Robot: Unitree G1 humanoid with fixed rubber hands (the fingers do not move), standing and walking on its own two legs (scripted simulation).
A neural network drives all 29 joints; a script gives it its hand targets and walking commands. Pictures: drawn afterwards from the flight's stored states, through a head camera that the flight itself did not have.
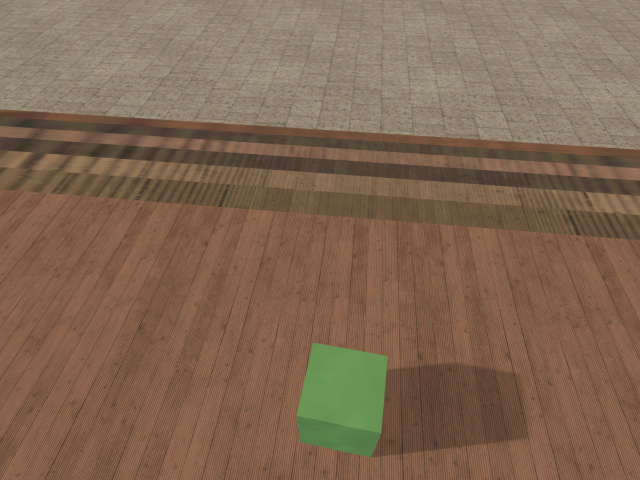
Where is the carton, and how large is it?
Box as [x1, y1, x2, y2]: [297, 343, 387, 456]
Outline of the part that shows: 313,343 297,411 300,441 370,456 376,444 381,429 387,356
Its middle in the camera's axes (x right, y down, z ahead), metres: +0.06 +0.45 +1.10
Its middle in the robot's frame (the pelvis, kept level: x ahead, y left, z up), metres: +0.43 -0.03 -0.65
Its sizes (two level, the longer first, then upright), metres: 0.210 0.200 0.250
